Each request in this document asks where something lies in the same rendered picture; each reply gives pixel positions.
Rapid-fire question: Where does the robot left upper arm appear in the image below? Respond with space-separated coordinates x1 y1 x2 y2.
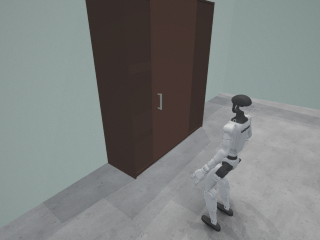
219 122 236 158

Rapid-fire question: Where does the robot right shin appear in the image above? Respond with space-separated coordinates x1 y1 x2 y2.
217 178 230 210

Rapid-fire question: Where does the left robot forearm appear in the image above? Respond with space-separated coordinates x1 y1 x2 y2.
202 149 225 174

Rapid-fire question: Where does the wardrobe door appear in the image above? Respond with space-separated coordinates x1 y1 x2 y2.
150 0 197 161
188 1 212 133

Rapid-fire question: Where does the robot right upper arm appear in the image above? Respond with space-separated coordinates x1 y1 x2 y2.
244 114 252 139

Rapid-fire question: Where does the robot torso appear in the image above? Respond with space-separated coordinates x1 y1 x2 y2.
222 119 250 171

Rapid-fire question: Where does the left robot hand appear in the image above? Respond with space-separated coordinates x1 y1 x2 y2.
190 169 206 185

